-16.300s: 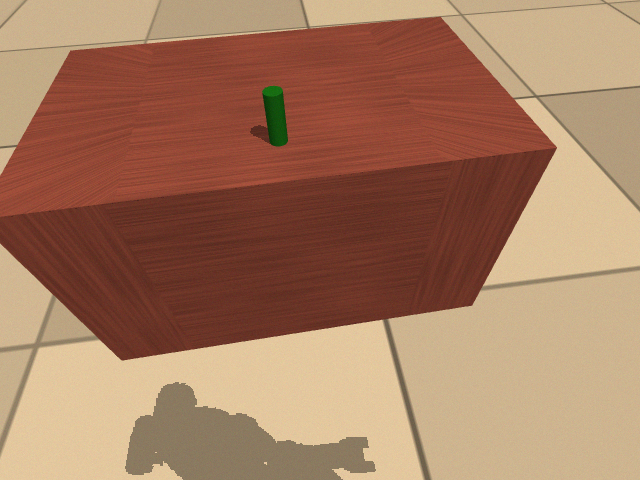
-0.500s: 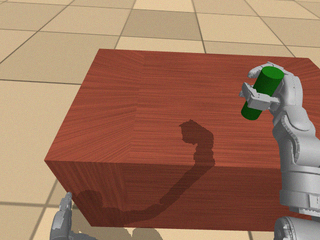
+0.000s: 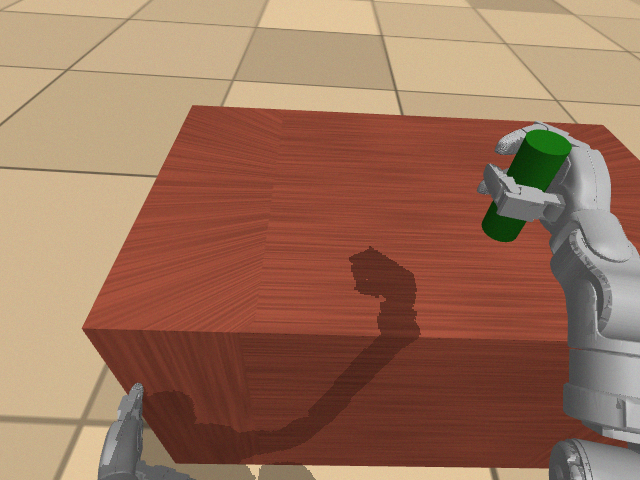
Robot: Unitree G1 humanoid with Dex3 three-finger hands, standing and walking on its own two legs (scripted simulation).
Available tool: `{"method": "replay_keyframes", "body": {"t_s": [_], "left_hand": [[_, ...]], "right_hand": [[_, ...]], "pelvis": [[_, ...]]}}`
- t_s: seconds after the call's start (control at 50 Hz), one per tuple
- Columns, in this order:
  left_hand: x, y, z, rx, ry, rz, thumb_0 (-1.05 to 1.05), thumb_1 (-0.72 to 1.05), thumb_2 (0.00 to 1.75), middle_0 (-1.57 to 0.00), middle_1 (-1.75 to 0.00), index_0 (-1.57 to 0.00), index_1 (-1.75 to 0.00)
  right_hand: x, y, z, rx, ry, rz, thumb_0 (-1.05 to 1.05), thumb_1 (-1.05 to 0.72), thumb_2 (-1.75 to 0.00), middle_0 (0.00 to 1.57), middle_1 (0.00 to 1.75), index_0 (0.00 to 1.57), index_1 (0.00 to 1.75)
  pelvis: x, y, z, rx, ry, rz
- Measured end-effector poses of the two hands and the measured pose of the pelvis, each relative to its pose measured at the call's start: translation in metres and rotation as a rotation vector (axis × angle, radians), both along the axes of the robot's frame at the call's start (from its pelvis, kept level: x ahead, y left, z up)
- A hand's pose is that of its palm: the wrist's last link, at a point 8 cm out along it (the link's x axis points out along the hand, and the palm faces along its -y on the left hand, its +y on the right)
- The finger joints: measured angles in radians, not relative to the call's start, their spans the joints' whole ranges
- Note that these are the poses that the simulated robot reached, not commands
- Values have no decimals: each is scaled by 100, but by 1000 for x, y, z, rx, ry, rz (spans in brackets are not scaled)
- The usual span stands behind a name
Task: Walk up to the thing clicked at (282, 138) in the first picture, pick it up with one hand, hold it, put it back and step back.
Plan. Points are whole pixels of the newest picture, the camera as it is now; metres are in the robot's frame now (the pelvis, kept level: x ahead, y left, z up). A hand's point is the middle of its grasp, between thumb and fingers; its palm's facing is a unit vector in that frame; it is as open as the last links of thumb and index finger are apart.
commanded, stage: hold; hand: right
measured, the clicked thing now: (521, 190) +0.35 -0.20 +0.22
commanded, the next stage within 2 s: none
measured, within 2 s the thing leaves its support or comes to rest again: neither
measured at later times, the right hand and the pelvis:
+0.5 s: hand (518, 189) +0.34 -0.19 +0.23, palm faces +0.18 +0.98 -0.01, open 5.5 cm; pelvis +0.00 +0.00 +0.00, yaw +0 degrees
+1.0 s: hand (514, 186) +0.34 -0.18 +0.23, palm faces +0.18 +0.98 -0.01, open 5.5 cm; pelvis +0.01 +0.00 +0.00, yaw +0 degrees
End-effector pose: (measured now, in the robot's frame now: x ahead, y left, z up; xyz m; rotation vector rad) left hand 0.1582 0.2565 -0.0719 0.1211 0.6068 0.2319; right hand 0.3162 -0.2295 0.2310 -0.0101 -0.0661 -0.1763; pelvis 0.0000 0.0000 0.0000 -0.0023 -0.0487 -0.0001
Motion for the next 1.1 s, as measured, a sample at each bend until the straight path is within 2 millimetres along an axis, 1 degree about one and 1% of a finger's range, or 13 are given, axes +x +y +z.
{"method": "replay_keyframes", "body": {"t_s": [0.14,0.32,0.48,0.68,0.86,1.1], "left_hand": [[2,-1,-3,-7,10,-4,-2,-55,5,-5,-5,-5,-6],[6,-6,-3,-16,3,-16,-2,-55,5,-5,-5,-5,-6],[6,-4,-2,-6,-2,-11,-2,-55,5,-5,-6,-5,-6],[6,-6,-6,-14,11,-15,-2,-55,5,-5,-6,-5,-6],[9,-5,-6,-11,13,-14,-2,-55,5,-5,-6,-5,-6],[11,-4,-5,-8,10,-13,-2,-55,6,-5,-6,-5,-6]], "right_hand": [[-3,1,3,0,2,8,0,-13,-116,98,118,99,117],[-9,-3,-1,6,17,-5,0,-13,-116,99,118,99,117],[-10,-5,-3,2,12,-10,0,-13,-116,99,118,99,117],[-8,-2,-3,-2,13,1,0,-12,-116,99,118,99,117],[-6,-2,-1,0,9,-3,0,-12,-116,99,118,99,117],[-5,2,-4,7,19,5,0,-12,-116,99,119,99,117]], "pelvis": [[2,0,0,0,2,-1],[3,-1,0,0,-2,-4],[4,-1,0,0,0,-4],[5,-1,0,1,2,-4],[7,0,0,1,4,-5],[8,0,0,1,2,-5]]}}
